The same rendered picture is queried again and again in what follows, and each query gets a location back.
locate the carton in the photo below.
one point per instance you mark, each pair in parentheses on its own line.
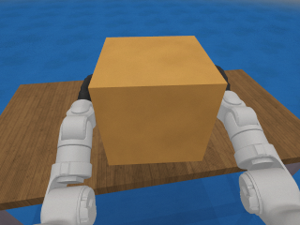
(156,99)

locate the right robot hand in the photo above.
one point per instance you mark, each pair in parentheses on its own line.
(228,88)

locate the right robot forearm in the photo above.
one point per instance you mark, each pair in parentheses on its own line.
(252,150)

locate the left robot hand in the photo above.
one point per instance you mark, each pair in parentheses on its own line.
(84,92)

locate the table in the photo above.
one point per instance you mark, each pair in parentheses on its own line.
(29,133)

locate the robot right upper arm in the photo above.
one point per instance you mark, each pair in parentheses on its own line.
(270,194)

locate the robot left upper arm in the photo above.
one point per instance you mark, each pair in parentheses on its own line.
(74,205)

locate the left robot forearm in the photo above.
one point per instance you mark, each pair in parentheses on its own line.
(72,164)

